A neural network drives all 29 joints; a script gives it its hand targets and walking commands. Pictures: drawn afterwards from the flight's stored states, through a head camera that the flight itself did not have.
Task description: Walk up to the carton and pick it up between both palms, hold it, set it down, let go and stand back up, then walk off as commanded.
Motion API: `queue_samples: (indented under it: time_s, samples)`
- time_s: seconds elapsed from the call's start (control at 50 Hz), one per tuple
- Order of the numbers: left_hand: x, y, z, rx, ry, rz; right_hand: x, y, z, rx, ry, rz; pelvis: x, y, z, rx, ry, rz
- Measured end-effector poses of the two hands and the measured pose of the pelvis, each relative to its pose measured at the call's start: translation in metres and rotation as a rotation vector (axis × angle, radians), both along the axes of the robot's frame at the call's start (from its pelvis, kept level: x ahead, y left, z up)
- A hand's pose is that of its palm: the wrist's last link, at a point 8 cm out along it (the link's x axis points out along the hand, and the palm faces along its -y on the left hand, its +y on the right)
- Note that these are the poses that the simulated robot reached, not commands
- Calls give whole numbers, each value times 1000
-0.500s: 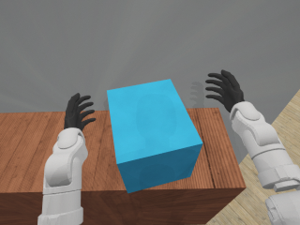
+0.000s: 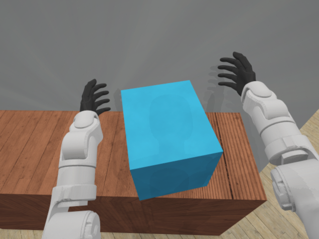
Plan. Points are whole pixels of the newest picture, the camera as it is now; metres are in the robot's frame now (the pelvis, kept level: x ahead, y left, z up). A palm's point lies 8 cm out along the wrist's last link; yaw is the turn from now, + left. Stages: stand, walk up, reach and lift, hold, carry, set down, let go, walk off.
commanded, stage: reach and lift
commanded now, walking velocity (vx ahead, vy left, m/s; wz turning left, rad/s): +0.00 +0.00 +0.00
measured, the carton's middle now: (165, 139) +0.40 +0.04 -0.03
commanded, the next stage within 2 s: none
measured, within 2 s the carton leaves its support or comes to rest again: neither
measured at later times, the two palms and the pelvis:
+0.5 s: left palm (107, 138) +0.35 +0.19 +0.03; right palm (222, 115) +0.44 -0.12 +0.05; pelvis -0.01 +0.00 -0.01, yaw -1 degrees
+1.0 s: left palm (109, 139) +0.35 +0.19 +0.03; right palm (216, 114) +0.44 -0.11 +0.05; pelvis +0.00 +0.00 -0.02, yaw +1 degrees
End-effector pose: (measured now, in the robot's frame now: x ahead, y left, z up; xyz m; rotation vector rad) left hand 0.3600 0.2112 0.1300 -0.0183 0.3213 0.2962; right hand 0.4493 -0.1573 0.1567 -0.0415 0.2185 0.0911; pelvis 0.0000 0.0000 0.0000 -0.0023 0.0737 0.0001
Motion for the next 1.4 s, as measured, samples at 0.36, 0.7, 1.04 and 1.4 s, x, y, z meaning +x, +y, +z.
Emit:
queue_samples:
  time_s: [0.36,0.7,1.04,1.4]
  samples:
    - [-10,-21,-77,12,-54,-7,-20,28,-86,3,-4,53,-6,2,-7,-7,98,-11]
    - [-6,-25,-110,-1,-67,40,-5,22,-110,-8,-16,7,-7,-3,-18,-10,210,-2]
    - [-7,-24,-105,14,-123,56,-11,48,-108,-13,-23,24,-2,-2,-15,-17,193,13]
    - [-9,-28,-99,78,-124,13,-21,44,-103,-79,-54,24,9,-1,-3,-12,144,24]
